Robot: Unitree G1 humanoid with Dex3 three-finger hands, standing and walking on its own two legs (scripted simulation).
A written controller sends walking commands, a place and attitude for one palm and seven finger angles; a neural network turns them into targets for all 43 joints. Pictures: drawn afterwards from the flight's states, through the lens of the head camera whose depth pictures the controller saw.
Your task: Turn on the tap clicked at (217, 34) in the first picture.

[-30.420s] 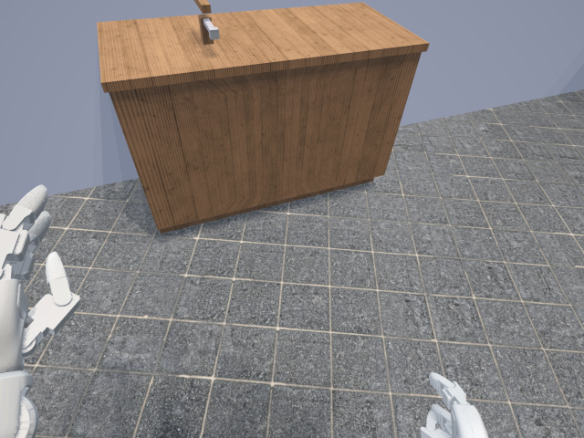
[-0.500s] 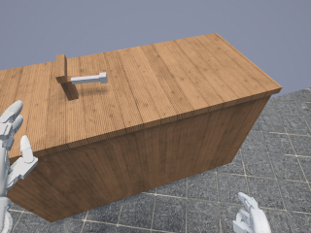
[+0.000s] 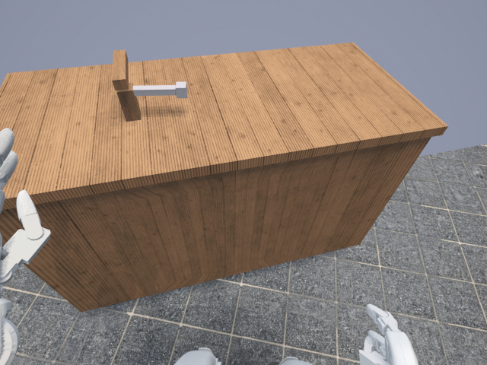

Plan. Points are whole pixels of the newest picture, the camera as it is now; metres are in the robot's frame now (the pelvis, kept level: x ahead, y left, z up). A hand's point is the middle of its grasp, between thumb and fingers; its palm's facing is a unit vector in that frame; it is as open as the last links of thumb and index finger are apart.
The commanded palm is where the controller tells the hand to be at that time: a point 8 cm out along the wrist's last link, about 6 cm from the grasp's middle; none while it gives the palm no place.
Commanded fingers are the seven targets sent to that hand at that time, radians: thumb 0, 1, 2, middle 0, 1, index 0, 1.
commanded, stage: step back with the hand held close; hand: left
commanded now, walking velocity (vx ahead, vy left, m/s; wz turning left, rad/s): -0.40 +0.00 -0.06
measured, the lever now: (181, 90) +0.68 +0.20 +0.08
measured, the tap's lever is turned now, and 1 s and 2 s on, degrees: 80 80 80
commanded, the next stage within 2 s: stop stepping back and stand still in 0.52 s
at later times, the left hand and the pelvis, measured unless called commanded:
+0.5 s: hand (56, 333) +0.12 +0.18 +0.19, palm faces +0.35 -0.87 -0.35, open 7.4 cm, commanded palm +0.06 +0.23 +0.20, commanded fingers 0.00 0.90 0.90 -0.20 -0.30 -0.20 -0.30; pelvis -0.11 -0.04 +0.02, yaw -3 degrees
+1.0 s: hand out of the picture -0.02 +0.15 +0.20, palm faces +0.35 -0.82 -0.45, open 7.4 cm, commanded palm -0.05 +0.19 +0.20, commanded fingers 0.00 0.90 0.90 -0.20 -0.30 -0.20 -0.30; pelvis -0.23 -0.08 +0.02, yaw -4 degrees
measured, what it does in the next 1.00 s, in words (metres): walks backwards: right foot, then left foot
